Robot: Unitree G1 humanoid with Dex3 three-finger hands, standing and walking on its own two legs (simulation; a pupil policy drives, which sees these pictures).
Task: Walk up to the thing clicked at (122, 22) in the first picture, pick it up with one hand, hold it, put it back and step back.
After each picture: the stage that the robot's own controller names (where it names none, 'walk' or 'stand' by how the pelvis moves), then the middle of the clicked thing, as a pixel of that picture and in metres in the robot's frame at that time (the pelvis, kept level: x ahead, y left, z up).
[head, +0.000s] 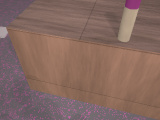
stand; (128, 19) +0.77 -0.24 +0.05
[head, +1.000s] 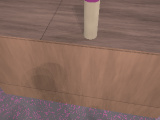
rise first; (91, 14) +0.71 -0.01 +0.08
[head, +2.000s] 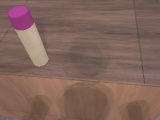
walk; (31, 39) +0.51 +0.23 +0.08
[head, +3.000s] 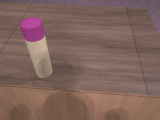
stand; (38, 51) +0.48 +0.18 +0.07
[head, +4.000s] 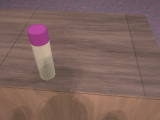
stand; (43, 55) +0.50 +0.18 +0.05
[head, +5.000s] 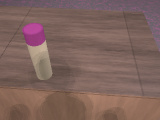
stand; (39, 54) +0.49 +0.18 +0.05
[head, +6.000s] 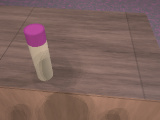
stand; (40, 55) +0.49 +0.18 +0.05
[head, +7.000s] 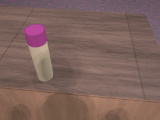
stand; (40, 55) +0.49 +0.18 +0.05
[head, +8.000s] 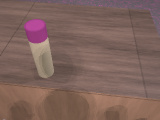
rise first; (41, 51) +0.49 +0.18 +0.05
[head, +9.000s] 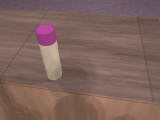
go down; (50, 54) +0.50 +0.17 +0.05
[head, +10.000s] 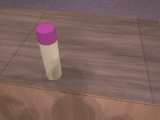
go down; (50, 54) +0.50 +0.16 +0.06
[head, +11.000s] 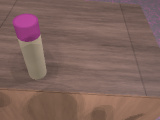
go down; (32, 51) +0.47 +0.16 +0.08
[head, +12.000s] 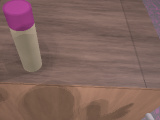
close in; (26, 41) +0.48 +0.16 +0.10
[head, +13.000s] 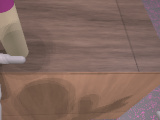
close; (8, 26) +0.50 +0.18 +0.13
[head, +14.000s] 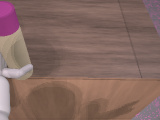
lift; (13, 47) +0.44 +0.18 +0.12
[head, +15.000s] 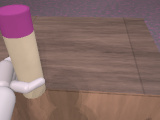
lift; (25, 57) +0.33 +0.16 +0.23
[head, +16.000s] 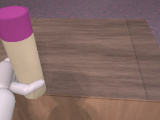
hold; (24, 59) +0.32 +0.16 +0.22
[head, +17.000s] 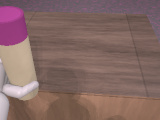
hold; (18, 60) +0.32 +0.17 +0.22
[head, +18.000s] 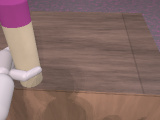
crouch; (23, 47) +0.37 +0.17 +0.21
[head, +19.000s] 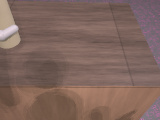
lower; out of the picture +0.48 +0.21 +0.26
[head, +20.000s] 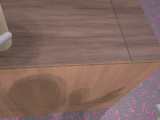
lower; out of the picture +0.53 +0.19 +0.14
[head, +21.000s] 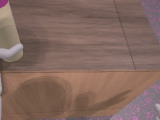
lower; (1, 25) +0.49 +0.18 +0.13
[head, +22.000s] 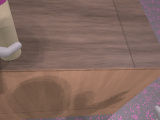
lower; out of the picture +0.50 +0.18 +0.13
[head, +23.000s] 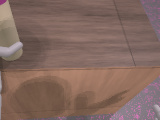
lower; (1, 23) +0.50 +0.18 +0.13
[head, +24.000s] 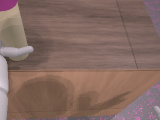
open; (9, 25) +0.50 +0.16 +0.13
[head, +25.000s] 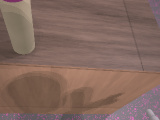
rise; (18, 17) +0.49 +0.16 +0.13
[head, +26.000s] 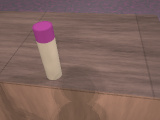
sink last; (49, 53) +0.49 +0.17 +0.09
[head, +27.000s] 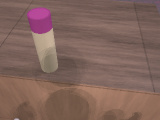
stand; (45, 44) +0.49 +0.16 +0.10
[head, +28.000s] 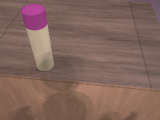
stand; (40, 41) +0.49 +0.17 +0.11
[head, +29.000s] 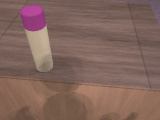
stand; (39, 42) +0.49 +0.17 +0.12
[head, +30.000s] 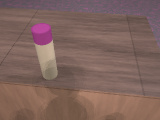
stand; (46, 54) +0.51 +0.16 +0.05
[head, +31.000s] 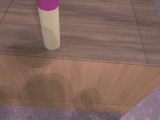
walk; (49, 21) +0.57 +0.13 +0.07
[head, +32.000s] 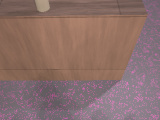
walk; out of the picture +0.85 +0.23 +0.08
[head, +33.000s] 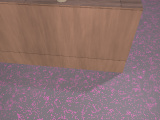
stand; out of the picture +1.12 +0.19 +0.07
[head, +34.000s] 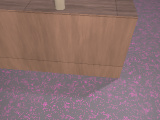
stand; out of the picture +1.12 +0.18 +0.05
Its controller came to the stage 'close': yes
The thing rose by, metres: 0.22
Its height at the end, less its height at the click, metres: +0.00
